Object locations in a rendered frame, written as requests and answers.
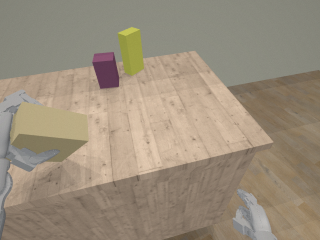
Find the sponge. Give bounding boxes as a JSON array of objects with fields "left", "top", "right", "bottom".
[{"left": 6, "top": 101, "right": 89, "bottom": 162}]

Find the robot right forearm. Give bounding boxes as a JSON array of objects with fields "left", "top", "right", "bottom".
[{"left": 252, "top": 230, "right": 278, "bottom": 240}]

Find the robot left forearm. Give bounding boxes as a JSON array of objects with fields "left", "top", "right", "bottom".
[{"left": 0, "top": 157, "right": 13, "bottom": 240}]

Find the table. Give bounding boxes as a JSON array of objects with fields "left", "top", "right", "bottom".
[{"left": 0, "top": 51, "right": 274, "bottom": 240}]

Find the robot left hand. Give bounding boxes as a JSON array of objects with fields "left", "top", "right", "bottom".
[{"left": 0, "top": 89, "right": 60, "bottom": 172}]

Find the robot right hand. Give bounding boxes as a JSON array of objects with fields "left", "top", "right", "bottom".
[{"left": 232, "top": 189, "right": 272, "bottom": 238}]

